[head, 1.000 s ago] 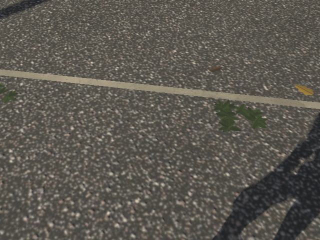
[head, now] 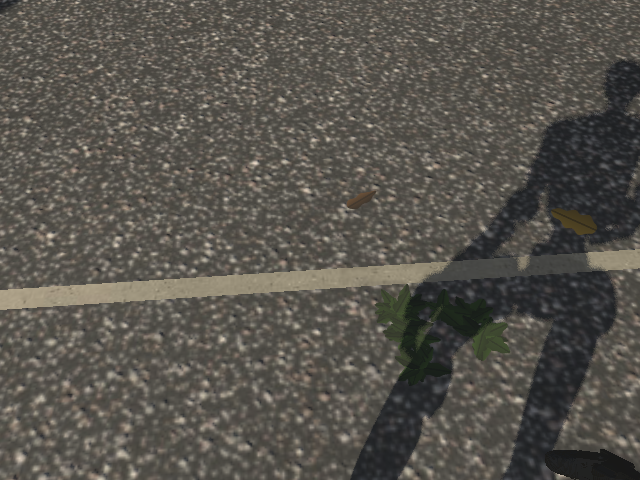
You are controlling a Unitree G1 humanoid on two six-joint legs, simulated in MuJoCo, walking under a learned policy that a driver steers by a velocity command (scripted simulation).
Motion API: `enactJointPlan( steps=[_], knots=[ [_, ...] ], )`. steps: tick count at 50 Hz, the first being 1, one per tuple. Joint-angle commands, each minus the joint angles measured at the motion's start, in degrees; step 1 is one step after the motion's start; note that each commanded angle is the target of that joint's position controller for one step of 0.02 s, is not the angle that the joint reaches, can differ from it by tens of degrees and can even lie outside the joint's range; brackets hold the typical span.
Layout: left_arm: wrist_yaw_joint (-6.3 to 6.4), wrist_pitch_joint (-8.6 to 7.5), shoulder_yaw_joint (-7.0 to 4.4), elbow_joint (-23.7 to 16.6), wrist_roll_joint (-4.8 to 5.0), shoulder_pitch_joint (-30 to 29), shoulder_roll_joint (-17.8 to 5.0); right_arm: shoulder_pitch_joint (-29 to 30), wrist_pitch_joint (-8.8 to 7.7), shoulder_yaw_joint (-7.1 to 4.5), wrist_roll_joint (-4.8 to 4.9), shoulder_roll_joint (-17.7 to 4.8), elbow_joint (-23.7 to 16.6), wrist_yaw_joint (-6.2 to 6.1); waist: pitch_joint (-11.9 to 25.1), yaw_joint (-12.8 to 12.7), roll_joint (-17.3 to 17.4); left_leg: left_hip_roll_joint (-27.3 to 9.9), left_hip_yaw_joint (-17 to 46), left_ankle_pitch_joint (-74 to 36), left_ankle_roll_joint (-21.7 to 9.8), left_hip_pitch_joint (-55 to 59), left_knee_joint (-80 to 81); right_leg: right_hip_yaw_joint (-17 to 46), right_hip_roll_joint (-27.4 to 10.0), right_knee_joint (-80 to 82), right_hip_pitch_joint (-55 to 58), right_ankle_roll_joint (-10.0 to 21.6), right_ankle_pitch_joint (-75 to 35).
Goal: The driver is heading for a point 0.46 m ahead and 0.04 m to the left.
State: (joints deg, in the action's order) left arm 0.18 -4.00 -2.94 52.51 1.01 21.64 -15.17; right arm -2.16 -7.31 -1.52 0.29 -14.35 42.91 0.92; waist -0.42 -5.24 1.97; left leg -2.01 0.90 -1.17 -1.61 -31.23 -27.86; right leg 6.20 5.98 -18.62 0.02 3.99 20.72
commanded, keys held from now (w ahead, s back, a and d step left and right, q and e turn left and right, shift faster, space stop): w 0.40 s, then no key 0.60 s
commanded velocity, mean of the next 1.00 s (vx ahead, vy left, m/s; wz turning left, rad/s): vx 0.31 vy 0.00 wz -0.03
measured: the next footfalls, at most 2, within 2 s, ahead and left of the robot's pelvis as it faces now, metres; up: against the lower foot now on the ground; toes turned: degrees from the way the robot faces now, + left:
left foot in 0.04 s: +0.20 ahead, +0.12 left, +0.00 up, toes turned +0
right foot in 0.54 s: +0.49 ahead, -0.12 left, +0.00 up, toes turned -2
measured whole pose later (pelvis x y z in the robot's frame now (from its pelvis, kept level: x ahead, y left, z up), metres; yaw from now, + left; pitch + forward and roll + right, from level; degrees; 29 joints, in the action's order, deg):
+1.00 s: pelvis +0.41 -0.01 +0.00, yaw +0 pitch +0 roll -1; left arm 0.5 -1.2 -1.4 53.3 -0.8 9.2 -12.3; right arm -13.9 0.0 -2.3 -1.0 -13.2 51.8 -2.2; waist 0.3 -0.4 -0.5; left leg -3.1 1.0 15.0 1.9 -16.3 -31.2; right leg -2.9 1.4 -27.4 -16.4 1.3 11.0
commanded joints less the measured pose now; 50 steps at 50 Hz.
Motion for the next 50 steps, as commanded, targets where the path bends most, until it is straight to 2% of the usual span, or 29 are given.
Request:
enactJointPlan(
  steps=[1, 2, 3, 4, 5, 6, 7, 9, 12, 18, 20, 22, 25, 26, 27, 28, 29, 30, 31, 32, 33, 36, 38, 40, 43, 45, 46, 48, 50],
  knots=[
    [0.32, 0.4, -1.76, -2.49, -0.46, -0.1, -8.88, -5.21, -1.4, -3.08, 0.11, -8.95, -2.71, 0.15, 4.69, 6.74, -6.67, 1.94, -1.76, 3.23, -3.91, 12.52, 2.9, 6.91, -14.92, -10.09, 1.31, 5.67, -44.91],
    [0.16, 0.31, -0.94, -4.0, -1.17, -1.49, -7.36, -15.63, -1.41, -3.99, -0.55, -11.8, -0.82, -0.15, 13.02, 11.36, -4.65, -4.5, 4.53, 0.31, -7.76, 29.13, -0.08, 4.45, -11.93, -23.61, -6.8, 3.97, -40.52],
    [-0.38, -0.79, 0.74, -3.91, -0.68, 6.17, -1.79, -23.69, -0.76, -5.54, -1.14, -16.71, 0.83, -0.24, 22.57, 10.89, 8.64, -17.59, 26.83, 7.12, -16.82, 53.49, 0.95, -0.99, -2.93, -45.62, -28.99, -0.63, -17.77],
    [-0.68, -1.69, 0.77, -3.48, 0.17, 6.23, -3.5, -25.61, -0.15, -4.66, -0.21, -12.6, 2.21, 0.11, 23.78, 11.39, 13.12, -21.83, 41.3, 16.0, -18.34, 56.25, 8.87, 2.23, -1.52, -53.6, -39.54, -0.87, 11.27],
    [-0.79, -2.12, -0.59, -4.78, 1.29, 0.62, -8.87, -20.95, 0.07, -3.5, 0.32, -9.12, 1.24, -0.03, 13.37, 11.2, 7.38, -19.74, 35.3, 21.12, -14.96, 48.44, 10.33, 3.18, -5.39, -57.09, -44.39, -0.23, 8.37],
    [-0.69, -2.17, -0.63, -5.97, 1.27, -3.91, -8.9, -16.1, 0.43, -2.9, 0.13, -7.82, 0.13, -0.09, 7.21, 9.75, 2.34, -17.36, 27.66, 18.38, -12.99, 39.3, 11.95, 0.71, -8.46, -55.33, -43.92, -0.25, 3.02],
    [-0.58, -2.02, -0.67, -6.51, 0.36, -6.08, -7.82, -13.04, 0.58, -2.42, -0.18, -6.7, -0.11, 0.22, 2.32, 8.14, -0.43, -14.63, 22.32, 13.43, -12.34, 31.47, 14.36, -0.71, -10.24, -51.16, -42.6, -0.69, -0.31],
    [-0.32, -1.05, -0.85, -6.02, -0.38, -4.12, -5.79, -10.99, 0.33, -2.09, -0.71, -5.94, -0.03, 0.69, 0.81, 5.17, 1.83, -11.32, 16.22, 7.0, -11.42, 24.0, 17.57, -1.29, -12.59, -46.35, -37.01, -1.48, -3.88],
    [-0.06, -0.26, -0.54, -6.45, -0.71, -4.63, -3.83, -12.45, -0.06, -2.63, -0.41, -7.62, 1.3, 0.68, 0.45, 4.33, 2.11, -10.14, 10.42, -1.46, -12.51, 21.59, 19.86, -2.72, -13.33, -40.83, -37.42, -3.11, -8.54],
    [-0.7, -1.13, 0.18, -10.12, -0.75, -17.04, -2.1, -17.59, 1.08, -3.09, 0.41, -9.45, 4.08, -0.61, -1.51, 8.0, 1.49, -7.29, 3.1, -2.99, -9.92, 22.73, 20.68, -5.28, -11.43, -19.12, -35.65, -3.85, -25.91],
    [-1.13, -1.33, 0.28, -11.38, -0.36, -20.62, -2.26, -20.09, 1.42, -3.2, 0.72, -9.96, 5.35, -0.69, -2.34, 9.35, 1.6, -8.51, 3.62, -1.24, -9.92, 25.22, 20.11, -5.63, -10.6, -15.7, -35.41, -3.65, -26.84],
    [-1.73, -1.76, 0.24, -12.69, -0.56, -23.08, -2.55, -21.06, 2.25, -3.05, 0.58, -9.55, 6.4, -0.97, -3.21, 9.5, 1.68, -9.51, 3.58, -8.59, -9.13, 28.73, 16.64, -5.76, -9.35, -12.4, -35.55, -2.74, -25.59],
    [-2.51, -2.51, -0.59, -12.47, -1.14, -20.06, -4.73, -19.84, 3.35, -3.25, 0.45, -10.43, 6.82, -1.57, 0.43, 6.6, 3.73, -10.11, 3.94, -19.86, -6.39, 32.74, 8.7, -5.9, -7.17, -9.12, -28.97, -0.39, -22.53],
    [-2.37, -2.69, -1.29, -10.7, -1.56, -14.69, -6.04, -18.08, 3.58, -3.22, 0.59, -10.62, 6.38, -1.74, 3.48, 3.49, 3.64, -8.27, 2.91, -25.04, -4.94, 32.3, 3.13, -7.16, -5.61, -6.76, -21.4, 0.77, -25.13],
    [-1.98, -2.89, -2.31, -8.78, -2.08, -8.39, -9.1, -18.51, 3.52, -2.76, 0.2, -9.61, 5.86, -1.82, 8.34, 1.17, 1.4, -4.76, 0.96, -22.21, -2.6, 28.67, -5.76, -6.07, -7.89, -6.45, -10.18, 2.53, -38.27],
    [-1.39, -2.6, -2.98, -7.91, -3.51, -1.71, -13.47, -21.88, 2.88, -1.35, -1.45, -6.01, 4.53, -1.63, 17.67, 1.14, -7.58, -0.15, -0.76, 0.11, 0.46, 13.65, -23.32, 6.17, -20.75, -13.1, 10.63, 8.3, -61.78],
    [-1.44, -1.5, -2.47, -7.22, -2.84, -0.06, -12.35, -31.15, 2.5, 0.15, -0.76, -1.58, 7.12, -1.02, 26.91, 3.06, -18.17, 5.74, 2.23, 42.02, 3.14, 0.8, -39.9, 21.21, -32.07, -12.5, 22.89, 17.63, -68.75],
    [-1.67, -0.55, -1.97, -7.35, -1.34, 0.25, -9.31, -29.11, 2.64, -1.46, 0.59, -7.95, 8.26, -0.86, 26.69, 0.9, -11.25, 3.66, 7.54, 42.32, 3.14, -0.98, -44.34, 20.88, -29.01, -9.53, 18.29, 16.16, -56.79],
    [-1.52, -0.18, -1.5, -7.95, -0.69, -5.08, -8.1, -22.85, 3.13, -1.96, 1.54, -9.21, 6.37, -1.07, 17.37, 1.8, -8.76, 1.25, 5.09, 38.77, 3.33, -5.01, -43.92, 14.86, -26.42, -6.78, 10.14, 13.61, -49.13],
    [-1.35, -0.1, -0.71, -8.49, -0.87, -10.02, -6.02, -19.18, 3.96, -1.93, 0.92, -8.39, 5.66, -1.67, 11.69, 3.37, -5.12, -1.16, 3.5, 34.53, 3.99, -4.33, -40.58, 11.06, -23.74, -4.04, 1.3, 11.89, -43.99],
    [-1.31, -0.06, -0.18, -8.75, -1.35, -13.65, -4.47, -18.22, 5.09, -2.15, 0.15, -7.67, 5.55, -2.3, 8.46, 5.35, -4.61, -3.01, 3.52, 31.37, 4.44, -0.6, -36.57, 8.23, -22.07, -1.49, -6.98, 10.78, -39.68],
    [-1.32, -0.12, -0.42, -7.87, -3.08, -18.1, -4.79, -21.36, 7.18, -1.52, -0.32, -3.81, 6.45, -3.34, 6.78, 8.92, -8.93, -2.83, 1.21, 26.14, 5.16, 12.39, -25.41, 0.99, -18.13, 2.98, -20.67, 10.07, -36.58],
    [-0.96, -0.12, -0.61, -6.74, -2.88, -17.72, -5.18, -20.16, 7.46, -1.32, -0.61, -3.45, 6.44, -3.65, 8.1, 8.35, -9.06, -2.68, 0.86, 21.61, 4.82, 15.42, -18.6, -0.33, -17.78, 3.33, -20.64, 10.06, -33.93],
    [-0.57, 0.41, -0.65, -5.7, -2.39, -17.14, -5.53, -18.52, 7.91, -1.62, -0.6, -4.38, 6.45, -3.64, 8.34, 7.59, -8.73, -2.46, 0.56, 16.8, 4.33, 17.76, -13.85, 0.23, -17.95, 4.25, -20.58, 9.44, -23.07],
    [-0.25, 1.37, -0.02, -4.5, -1.59, -17.4, -4.38, -16.36, 8.14, -1.87, -1.3, -4.39, 6.49, -3.47, 4.51, 7.98, -7.5, -1.18, -0.93, 11.23, 2.58, 22.76, -3.91, 0.42, -15.43, 4.44, -24.16, 5.66, -0.23],
    [-0.2, 1.6, 0.78, -2.9, -1.8, -14.47, -2.32, -14.96, 7.91, -2.1, -2.04, -6.46, 5.4, -3.65, 0.64, 6.94, -4.13, -5.17, 3.65, 8.46, 0.4, 23.09, 3.34, -0.23, -12.02, 1.66, -25.31, 0.71, 7.45],
    [-0.09, 1.69, 0.39, -2.46, -1.82, -11.16, -2.72, -13.05, 7.81, -3.07, -1.22, -10.49, 5.64, -3.82, -1.45, 3.25, 2.76, -5.7, 4.3, 15.07, -1.09, 17.97, 3.43, -3.85, -8.01, 0.17, -23.76, -1.25, 5.19],
    [0.64, 2.3, 0.15, -1.79, -1.75, -12.4, -3.62, -12.25, 6.92, -2.25, -1.28, -5.6, 6.72, -3.23, -2.33, 4.23, 5.0, -3.76, 3.74, 25.87, -0.16, 9.73, 7.16, -6.12, -7.06, -3.94, -15.15, -2.31, -2.56],
    [1.1, 2.81, 0.11, -0.83, -1.67, -11.9, -3.39, -11.01, 5.95, -1.99, -1.33, -4.65, 7.09, -2.92, -1.59, 4.03, 4.95, -3.11, 3.02, 20.17, 1.35, 10.71, 6.74, -6.11, -7.46, -5.46, -13.49, -1.61, -7.02]
  ],
)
